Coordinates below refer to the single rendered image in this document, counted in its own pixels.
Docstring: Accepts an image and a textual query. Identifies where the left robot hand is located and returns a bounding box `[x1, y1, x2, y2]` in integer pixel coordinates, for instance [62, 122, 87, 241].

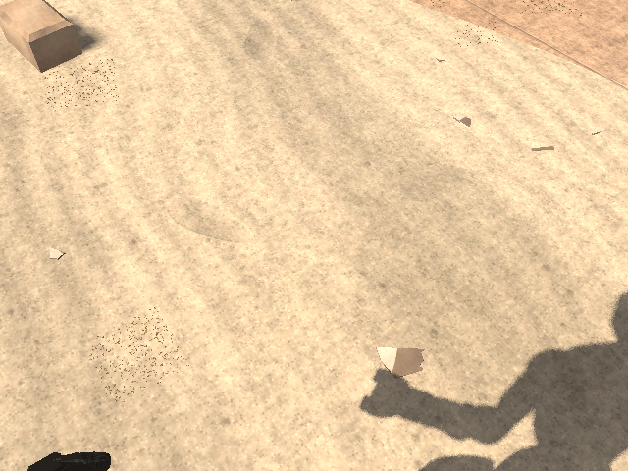
[27, 451, 111, 471]

